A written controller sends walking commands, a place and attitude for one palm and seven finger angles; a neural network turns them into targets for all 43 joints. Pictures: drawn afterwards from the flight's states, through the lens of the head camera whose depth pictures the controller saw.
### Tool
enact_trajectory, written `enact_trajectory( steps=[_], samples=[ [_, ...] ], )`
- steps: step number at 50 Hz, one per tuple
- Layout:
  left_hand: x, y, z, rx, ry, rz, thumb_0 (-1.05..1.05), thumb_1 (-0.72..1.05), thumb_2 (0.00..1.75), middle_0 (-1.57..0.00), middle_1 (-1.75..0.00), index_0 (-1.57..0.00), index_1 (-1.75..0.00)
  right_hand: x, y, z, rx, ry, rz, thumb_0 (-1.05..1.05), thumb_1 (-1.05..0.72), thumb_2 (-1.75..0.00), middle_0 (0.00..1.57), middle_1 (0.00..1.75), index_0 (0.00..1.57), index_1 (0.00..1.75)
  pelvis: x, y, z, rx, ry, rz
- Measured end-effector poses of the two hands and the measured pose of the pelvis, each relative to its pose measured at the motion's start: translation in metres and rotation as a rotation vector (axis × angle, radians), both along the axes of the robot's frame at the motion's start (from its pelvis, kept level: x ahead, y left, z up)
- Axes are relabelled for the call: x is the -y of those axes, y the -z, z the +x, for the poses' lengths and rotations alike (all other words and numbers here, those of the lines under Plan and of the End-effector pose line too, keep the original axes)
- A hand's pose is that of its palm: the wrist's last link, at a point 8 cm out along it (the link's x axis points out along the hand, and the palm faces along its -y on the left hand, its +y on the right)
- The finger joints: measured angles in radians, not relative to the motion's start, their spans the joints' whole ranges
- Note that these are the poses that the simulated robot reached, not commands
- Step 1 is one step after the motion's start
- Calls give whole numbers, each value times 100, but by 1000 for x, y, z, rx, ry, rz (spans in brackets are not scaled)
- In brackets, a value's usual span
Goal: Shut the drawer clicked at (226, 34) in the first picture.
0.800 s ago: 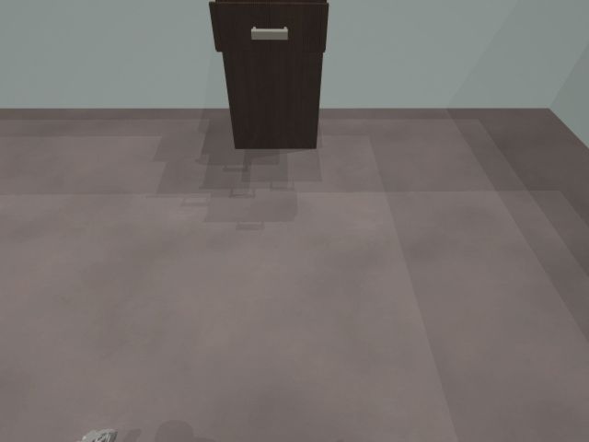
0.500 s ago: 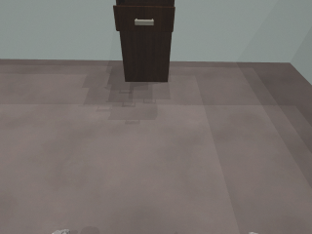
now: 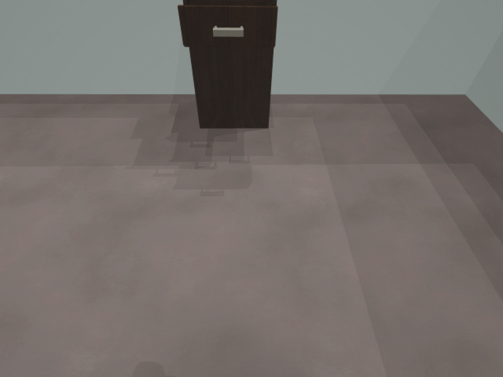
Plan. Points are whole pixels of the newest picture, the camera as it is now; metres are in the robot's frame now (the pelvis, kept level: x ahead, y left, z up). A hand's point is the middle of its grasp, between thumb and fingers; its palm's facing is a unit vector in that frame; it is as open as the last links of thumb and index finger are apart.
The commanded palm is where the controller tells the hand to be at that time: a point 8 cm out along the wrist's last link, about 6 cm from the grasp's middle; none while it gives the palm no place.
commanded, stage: stand and wait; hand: left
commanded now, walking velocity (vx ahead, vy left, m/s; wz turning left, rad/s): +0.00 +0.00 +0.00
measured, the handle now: (228, 30) +1.44 +0.18 -0.02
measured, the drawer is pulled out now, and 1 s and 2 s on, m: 0.30 0.30 0.30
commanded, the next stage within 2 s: look at it before walking up in 0.02 s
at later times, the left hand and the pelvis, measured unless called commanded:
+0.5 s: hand out of the picture +0.07 +0.24 -0.16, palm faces -0.02 -0.94 -0.33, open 7.4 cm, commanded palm none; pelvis +0.00 +0.00 +0.00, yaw +0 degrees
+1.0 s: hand out of the picture +0.04 +0.21 -0.18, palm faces +0.01 -0.98 -0.22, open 7.4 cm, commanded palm none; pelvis +0.04 +0.01 -0.01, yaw -1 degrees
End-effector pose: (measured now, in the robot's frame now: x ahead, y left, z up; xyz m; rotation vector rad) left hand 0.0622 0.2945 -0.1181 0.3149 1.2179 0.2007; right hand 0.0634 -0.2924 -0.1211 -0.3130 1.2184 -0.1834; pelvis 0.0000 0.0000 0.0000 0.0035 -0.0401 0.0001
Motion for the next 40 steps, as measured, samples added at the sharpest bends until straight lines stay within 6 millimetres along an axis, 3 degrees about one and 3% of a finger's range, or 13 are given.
enact_trajectory(
  steps=[40],
  samples=[
    [5, 1, 6, 1, -5, -9, 0, 91, 90, -20, -30, -20, -30, -3, -3, 16, 16, -11, 1, 1, -90, -90, 20, 30, 21, 30, 1, -2, 6, -6, 0, -2]
  ],
)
